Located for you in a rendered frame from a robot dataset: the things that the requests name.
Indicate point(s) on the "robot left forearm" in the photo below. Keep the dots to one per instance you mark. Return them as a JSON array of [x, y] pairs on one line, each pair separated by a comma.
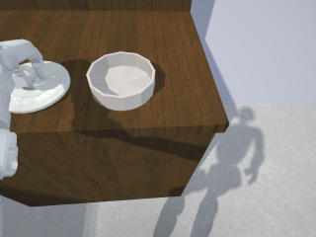
[[9, 61]]

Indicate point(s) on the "left robot upper arm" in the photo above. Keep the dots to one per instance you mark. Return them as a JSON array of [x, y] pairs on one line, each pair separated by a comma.
[[8, 161]]

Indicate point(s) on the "pot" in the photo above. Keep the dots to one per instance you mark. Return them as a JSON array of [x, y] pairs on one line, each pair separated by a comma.
[[121, 81]]

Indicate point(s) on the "knob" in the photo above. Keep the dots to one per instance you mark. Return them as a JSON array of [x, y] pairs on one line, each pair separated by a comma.
[[30, 72]]

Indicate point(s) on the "table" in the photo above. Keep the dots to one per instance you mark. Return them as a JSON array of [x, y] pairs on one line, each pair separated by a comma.
[[76, 150]]

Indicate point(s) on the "robot left hand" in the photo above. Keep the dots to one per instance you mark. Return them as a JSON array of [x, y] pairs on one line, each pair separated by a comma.
[[26, 50]]

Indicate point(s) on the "lid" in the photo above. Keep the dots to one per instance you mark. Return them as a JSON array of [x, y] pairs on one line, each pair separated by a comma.
[[47, 91]]

